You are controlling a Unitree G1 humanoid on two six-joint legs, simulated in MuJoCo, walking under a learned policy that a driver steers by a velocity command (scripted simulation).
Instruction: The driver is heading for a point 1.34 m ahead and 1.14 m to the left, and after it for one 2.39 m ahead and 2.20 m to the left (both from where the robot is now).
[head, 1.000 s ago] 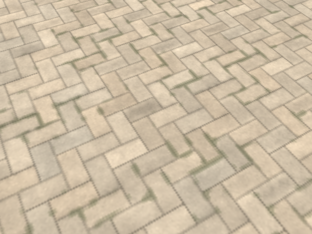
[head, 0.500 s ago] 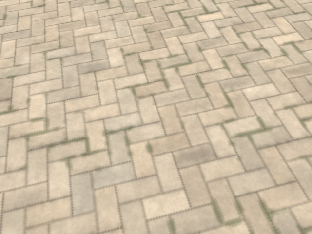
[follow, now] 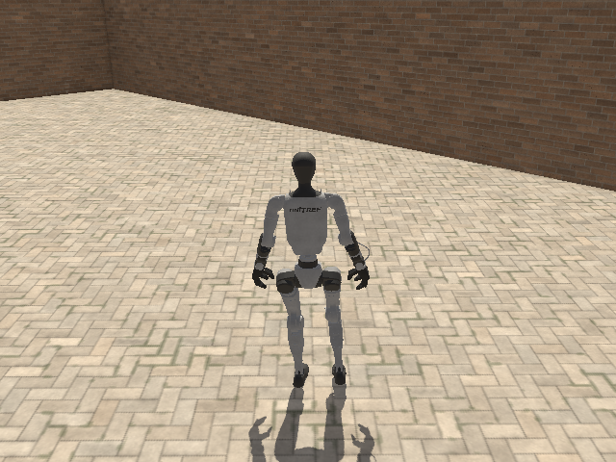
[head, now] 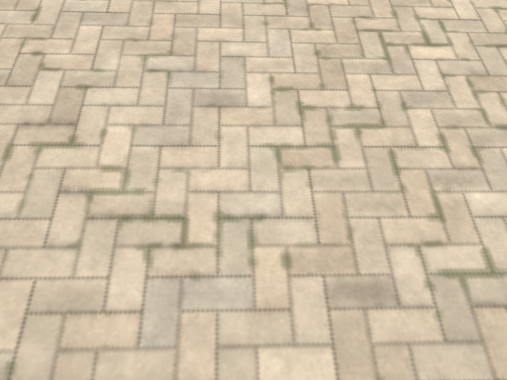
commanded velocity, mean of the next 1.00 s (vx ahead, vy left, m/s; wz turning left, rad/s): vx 0.01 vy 0.00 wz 0.59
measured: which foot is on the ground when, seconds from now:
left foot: down 0.00-0.24, up 0.26-0.68, down 0.70-1.00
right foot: up 0.00-0.22, down 0.24-0.70, up 0.72-1.00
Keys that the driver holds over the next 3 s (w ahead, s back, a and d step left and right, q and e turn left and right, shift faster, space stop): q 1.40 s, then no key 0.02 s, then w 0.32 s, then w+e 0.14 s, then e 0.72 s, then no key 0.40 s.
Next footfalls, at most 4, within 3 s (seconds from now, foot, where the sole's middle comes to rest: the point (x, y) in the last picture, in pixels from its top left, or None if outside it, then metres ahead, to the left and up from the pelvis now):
0.24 right None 0.06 -0.13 -0.77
0.70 left None -0.02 0.07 -0.77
1.22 right None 0.11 -0.07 -0.77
1.68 left None -0.06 0.07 -0.77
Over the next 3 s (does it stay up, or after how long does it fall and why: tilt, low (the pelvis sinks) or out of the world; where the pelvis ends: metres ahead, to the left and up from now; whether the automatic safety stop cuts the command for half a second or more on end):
stays up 0.16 0.25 0.01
